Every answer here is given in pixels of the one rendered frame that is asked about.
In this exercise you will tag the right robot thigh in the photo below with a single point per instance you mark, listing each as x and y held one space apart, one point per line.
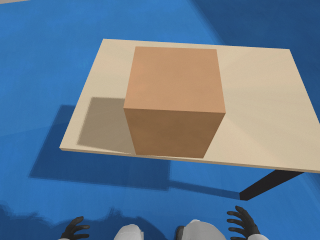
199 230

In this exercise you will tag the robot thigh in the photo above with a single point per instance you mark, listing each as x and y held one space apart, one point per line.
130 232
199 230

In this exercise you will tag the carton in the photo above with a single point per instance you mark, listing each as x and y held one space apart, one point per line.
174 102

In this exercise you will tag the robot left hand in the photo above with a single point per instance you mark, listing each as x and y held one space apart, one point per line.
72 228

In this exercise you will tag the left robot thigh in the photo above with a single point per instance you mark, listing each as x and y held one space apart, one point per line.
130 232

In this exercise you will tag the table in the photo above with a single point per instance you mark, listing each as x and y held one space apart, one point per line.
270 122

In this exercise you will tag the robot right hand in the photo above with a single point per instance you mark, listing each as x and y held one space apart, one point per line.
250 228

